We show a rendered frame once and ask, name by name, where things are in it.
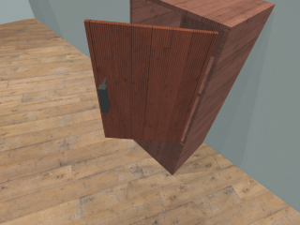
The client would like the cupboard door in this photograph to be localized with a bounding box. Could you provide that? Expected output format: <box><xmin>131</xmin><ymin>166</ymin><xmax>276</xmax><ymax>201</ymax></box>
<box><xmin>84</xmin><ymin>19</ymin><xmax>219</xmax><ymax>143</ymax></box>

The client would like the handle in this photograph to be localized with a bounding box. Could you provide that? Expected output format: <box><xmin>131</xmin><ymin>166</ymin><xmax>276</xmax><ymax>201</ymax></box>
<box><xmin>97</xmin><ymin>78</ymin><xmax>110</xmax><ymax>113</ymax></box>

